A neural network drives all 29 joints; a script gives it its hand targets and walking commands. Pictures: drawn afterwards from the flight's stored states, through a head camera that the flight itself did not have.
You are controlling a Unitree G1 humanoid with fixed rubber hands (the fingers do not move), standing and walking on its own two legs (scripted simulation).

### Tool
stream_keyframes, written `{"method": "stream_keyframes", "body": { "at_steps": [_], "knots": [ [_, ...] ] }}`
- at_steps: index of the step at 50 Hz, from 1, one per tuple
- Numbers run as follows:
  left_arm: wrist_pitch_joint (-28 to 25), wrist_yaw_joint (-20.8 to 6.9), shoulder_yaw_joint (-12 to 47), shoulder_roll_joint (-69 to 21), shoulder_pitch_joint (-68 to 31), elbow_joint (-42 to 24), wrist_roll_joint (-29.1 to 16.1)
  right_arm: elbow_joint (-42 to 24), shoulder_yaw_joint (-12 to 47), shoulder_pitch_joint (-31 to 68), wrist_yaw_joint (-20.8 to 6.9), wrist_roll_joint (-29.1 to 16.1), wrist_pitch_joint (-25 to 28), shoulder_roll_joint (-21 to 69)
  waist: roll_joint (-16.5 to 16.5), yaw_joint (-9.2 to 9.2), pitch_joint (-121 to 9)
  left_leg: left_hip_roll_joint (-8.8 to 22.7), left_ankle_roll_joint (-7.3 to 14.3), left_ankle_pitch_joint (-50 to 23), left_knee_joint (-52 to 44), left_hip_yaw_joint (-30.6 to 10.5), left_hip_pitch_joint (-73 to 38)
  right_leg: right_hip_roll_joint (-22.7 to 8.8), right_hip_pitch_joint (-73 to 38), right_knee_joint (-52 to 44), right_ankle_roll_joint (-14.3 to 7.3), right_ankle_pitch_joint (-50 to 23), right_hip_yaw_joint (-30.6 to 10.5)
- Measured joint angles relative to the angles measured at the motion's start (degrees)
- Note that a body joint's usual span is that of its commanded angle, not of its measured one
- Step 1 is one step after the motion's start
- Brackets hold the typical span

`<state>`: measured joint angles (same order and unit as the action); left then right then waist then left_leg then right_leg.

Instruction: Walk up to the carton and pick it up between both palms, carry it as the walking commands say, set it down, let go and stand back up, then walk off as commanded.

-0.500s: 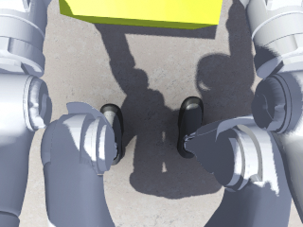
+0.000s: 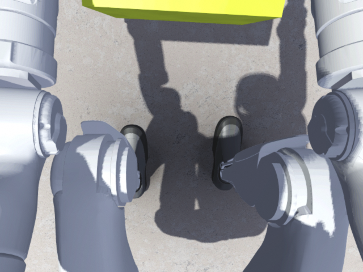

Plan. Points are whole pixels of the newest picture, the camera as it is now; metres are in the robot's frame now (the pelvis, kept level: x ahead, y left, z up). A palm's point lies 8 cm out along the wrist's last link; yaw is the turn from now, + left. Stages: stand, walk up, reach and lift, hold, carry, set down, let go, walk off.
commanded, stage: reach and lift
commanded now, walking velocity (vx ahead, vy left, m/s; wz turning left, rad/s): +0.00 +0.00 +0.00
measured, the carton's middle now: out of the picture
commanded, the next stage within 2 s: none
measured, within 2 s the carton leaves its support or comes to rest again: neither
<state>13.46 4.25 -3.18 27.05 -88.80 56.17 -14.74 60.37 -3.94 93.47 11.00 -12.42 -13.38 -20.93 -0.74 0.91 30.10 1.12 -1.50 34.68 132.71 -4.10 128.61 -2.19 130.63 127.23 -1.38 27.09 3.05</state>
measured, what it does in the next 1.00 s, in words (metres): rises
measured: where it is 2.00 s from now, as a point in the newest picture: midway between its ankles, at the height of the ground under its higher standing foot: (179, 168)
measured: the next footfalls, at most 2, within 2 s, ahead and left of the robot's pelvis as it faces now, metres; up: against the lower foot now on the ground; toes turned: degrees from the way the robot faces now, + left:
none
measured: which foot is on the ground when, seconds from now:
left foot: down 0.00-1.00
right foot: down 0.00-1.00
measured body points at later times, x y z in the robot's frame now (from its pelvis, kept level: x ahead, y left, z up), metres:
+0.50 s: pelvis -0.01 +0.00 +0.02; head +0.35 +0.03 +0.27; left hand +0.58 +0.21 -0.11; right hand +0.59 -0.14 -0.09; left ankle +0.11 +0.13 -0.31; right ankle +0.14 -0.11 -0.31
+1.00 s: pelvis -0.03 +0.00 +0.06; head +0.31 +0.03 +0.34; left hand +0.56 +0.21 -0.02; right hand +0.56 -0.14 -0.02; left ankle +0.11 +0.13 -0.31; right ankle +0.14 -0.11 -0.31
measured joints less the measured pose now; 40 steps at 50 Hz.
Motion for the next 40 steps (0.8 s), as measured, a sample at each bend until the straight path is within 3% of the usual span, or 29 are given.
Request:
{"method": "stream_keyframes", "body": {
  "at_steps": [7,14,22,30,40],
  "knots": [
    [1.64,0.09,0.00,-0.03,-0.01,-0.26,2.60,-2.21,-3.08,-1.12,0.99,-0.01,-1.90,1.44,0.10,0.01,-0.06,0.00,0.00,-0.02,-0.02,0.00,-2.25,0.06,-2.27,-0.05,0.00,-0.02,-0.01],
    [3.26,0.12,0.01,-0.59,-0.02,-0.80,4.00,-4.13,-4.26,-1.55,6.10,0.00,-3.14,2.89,0.21,0.01,-0.09,0.00,0.00,-0.12,-0.62,0.02,-3.64,0.11,-3.75,-0.67,0.00,-0.07,-0.01],
    [6.05,0.76,0.00,-0.93,-0.09,-1.94,5.78,-5.81,-5.75,-2.62,6.38,0.00,-4.75,3.51,-0.48,0.01,-0.04,0.00,0.00,-0.19,-1.93,0.07,-5.05,0.15,-5.06,-1.78,0.00,-0.04,-0.01],
    [9.34,5.93,0.00,-2.29,0.25,-6.84,6.90,-10.61,-8.14,-4.63,7.35,0.09,-5.96,4.73,-0.90,0.01,-0.04,0.00,0.00,-0.35,-3.67,0.12,-8.17,0.26,-8.29,-3.46,0.00,-0.01,-0.02],
    [10.92,6.11,-0.14,-4.00,0.62,-6.33,10.16,-13.94,-10.26,-7.71,7.59,2.59,-8.44,5.85,-0.79,0.01,0.00,-0.01,0.00,-2.54,-8.21,0.31,-10.71,0.32,-11.17,-7.92,0.00,-1.76,-0.01]
  ]
}}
